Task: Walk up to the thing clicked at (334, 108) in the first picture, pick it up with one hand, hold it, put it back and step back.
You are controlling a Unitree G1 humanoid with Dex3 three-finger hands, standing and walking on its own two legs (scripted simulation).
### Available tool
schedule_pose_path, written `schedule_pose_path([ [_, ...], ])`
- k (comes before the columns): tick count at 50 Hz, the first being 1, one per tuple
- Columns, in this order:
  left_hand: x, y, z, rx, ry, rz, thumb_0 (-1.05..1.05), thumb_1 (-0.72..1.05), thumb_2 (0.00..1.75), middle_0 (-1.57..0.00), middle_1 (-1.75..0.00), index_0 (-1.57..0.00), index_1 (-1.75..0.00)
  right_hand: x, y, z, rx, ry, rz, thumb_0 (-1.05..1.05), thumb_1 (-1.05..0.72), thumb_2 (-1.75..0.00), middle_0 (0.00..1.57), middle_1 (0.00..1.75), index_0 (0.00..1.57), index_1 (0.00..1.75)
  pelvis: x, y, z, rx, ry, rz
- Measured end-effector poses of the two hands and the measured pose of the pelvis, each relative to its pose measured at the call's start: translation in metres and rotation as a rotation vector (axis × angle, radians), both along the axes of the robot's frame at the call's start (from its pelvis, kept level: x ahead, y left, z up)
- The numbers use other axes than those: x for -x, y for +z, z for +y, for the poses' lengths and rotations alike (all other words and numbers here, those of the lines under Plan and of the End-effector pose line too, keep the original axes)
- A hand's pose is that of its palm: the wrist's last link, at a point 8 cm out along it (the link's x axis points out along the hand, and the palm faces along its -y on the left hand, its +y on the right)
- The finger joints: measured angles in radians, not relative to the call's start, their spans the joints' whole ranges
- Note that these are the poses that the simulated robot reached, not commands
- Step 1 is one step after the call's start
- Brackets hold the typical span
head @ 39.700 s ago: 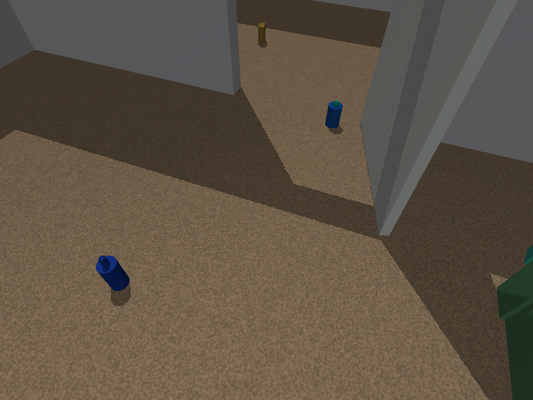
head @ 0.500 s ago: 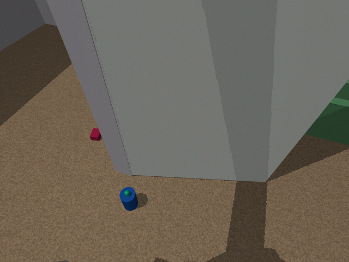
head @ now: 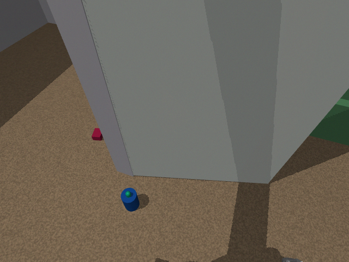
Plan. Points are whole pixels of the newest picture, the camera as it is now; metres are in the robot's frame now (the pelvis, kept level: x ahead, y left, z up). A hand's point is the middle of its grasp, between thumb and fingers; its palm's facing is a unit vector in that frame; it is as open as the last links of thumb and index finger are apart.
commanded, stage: stand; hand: left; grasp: from above
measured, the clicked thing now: (130, 198) +0.50 +0.24 -0.69
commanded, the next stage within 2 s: go down in 0.66 s
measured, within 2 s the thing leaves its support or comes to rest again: neither
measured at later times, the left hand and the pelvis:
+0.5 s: hand out of the picture +0.07 +0.26 -0.16, palm faces -0.03 -0.94 -0.34, open 7.4 cm; pelvis +0.00 +0.00 +0.00, yaw +0 degrees
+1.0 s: hand (77, 254) +0.15 +0.26 -0.16, palm faces +0.04 -0.94 -0.33, open 11.1 cm; pelvis -0.01 +0.00 -0.02, yaw +0 degrees
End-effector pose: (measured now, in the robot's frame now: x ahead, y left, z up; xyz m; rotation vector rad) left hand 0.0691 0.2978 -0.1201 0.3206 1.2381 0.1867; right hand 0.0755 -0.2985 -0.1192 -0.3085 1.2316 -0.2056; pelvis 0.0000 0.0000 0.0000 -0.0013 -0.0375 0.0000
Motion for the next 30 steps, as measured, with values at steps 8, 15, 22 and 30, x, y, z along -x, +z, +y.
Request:
schedule_pose_path([
  [8, -0.0042, -0.0001, -0.0013, 0.003, -0.004, -0.013, 0.01, 0.91, 0.90, -0.20, -0.30, -0.20, -0.30, 0.0001, 0.0011, 0.0000, 0.001, 0.001, -0.001, 0.00, -0.91, -0.89, 0.20, 0.30, 0.20, 0.30, -0.0004, 0.0001, -0.0003, 0.001, 0.003, -0.001],
  [15, -0.0032, -0.0008, -0.0007, 0.005, -0.004, -0.008, 0.01, 0.91, 0.90, -0.20, -0.30, -0.20, -0.30, 0.0045, 0.0011, 0.0001, 0.004, 0.000, 0.010, 0.00, -0.91, -0.89, 0.20, 0.30, 0.20, 0.30, -0.0009, 0.0003, 0.0005, 0.001, 0.003, 0.001],
  [22, -0.0005, -0.0013, 0.0013, 0.004, -0.001, 0.002, 0.01, 0.91, 0.90, -0.20, -0.30, -0.20, -0.30, 0.0076, 0.0006, 0.0009, 0.005, -0.002, 0.020, 0.00, -0.91, -0.89, 0.20, 0.30, 0.20, 0.30, -0.0016, 0.0002, 0.0015, 0.001, 0.003, 0.001],
  [30, 0.0014, -0.0006, 0.0029, 0.001, 0.003, 0.006, 0.01, 0.91, 0.90, -0.20, -0.30, -0.20, -0.30, 0.0072, -0.0006, 0.0025, 0.003, 0.001, 0.020, 0.00, -0.91, -0.89, 0.20, 0.30, 0.20, 0.30, -0.0020, 0.0001, 0.0024, -0.001, 0.003, 0.001],
])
